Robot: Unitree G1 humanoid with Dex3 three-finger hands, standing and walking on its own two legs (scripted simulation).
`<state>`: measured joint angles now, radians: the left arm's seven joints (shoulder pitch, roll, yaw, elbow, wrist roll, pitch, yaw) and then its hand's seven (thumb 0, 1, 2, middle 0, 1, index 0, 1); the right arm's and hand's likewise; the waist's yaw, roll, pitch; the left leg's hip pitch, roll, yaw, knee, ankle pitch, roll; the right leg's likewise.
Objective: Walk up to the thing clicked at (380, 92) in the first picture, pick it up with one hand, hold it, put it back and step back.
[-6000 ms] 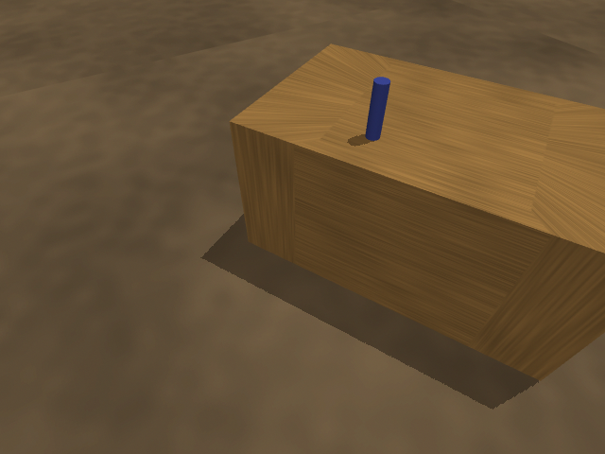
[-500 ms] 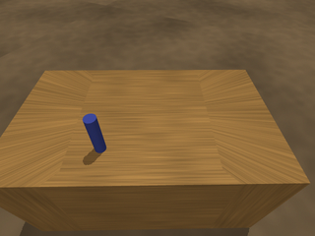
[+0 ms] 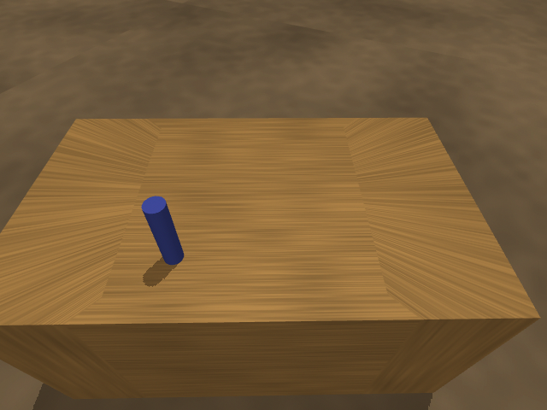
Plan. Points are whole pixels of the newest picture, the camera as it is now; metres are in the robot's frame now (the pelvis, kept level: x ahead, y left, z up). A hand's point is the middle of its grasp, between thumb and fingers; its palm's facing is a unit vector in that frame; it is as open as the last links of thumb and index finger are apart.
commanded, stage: stand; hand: left
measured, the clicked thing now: (164, 233) +0.49 +0.24 -0.09
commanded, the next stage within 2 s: rise first in 0.70 s
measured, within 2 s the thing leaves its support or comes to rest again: neither
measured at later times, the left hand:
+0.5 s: hand out of the picture +0.06 +0.26 -0.16, palm faces -0.03 -0.94 -0.33, open 7.4 cm
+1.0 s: hand out of the picture +0.14 +0.25 -0.14, palm faces +0.13 -0.94 -0.32, open 9.9 cm
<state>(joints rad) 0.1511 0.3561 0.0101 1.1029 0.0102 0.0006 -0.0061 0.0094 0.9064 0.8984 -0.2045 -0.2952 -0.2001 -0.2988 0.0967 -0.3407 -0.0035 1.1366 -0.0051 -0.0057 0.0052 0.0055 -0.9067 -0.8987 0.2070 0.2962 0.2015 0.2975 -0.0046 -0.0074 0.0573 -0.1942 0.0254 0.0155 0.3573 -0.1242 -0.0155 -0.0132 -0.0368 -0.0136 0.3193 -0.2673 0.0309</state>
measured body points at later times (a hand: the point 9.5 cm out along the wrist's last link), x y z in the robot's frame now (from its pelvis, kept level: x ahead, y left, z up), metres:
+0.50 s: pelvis +0.00 +0.00 +0.00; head +0.01 +0.01 +0.45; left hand +0.07 +0.30 -0.14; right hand +0.08 -0.30 -0.13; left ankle +0.04 +0.13 -0.75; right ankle -0.06 -0.14 -0.75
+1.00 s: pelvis -0.02 +0.01 -0.01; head +0.03 +0.01 +0.44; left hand +0.14 +0.30 -0.12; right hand +0.13 -0.28 -0.12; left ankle +0.04 +0.13 -0.75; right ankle -0.06 -0.14 -0.75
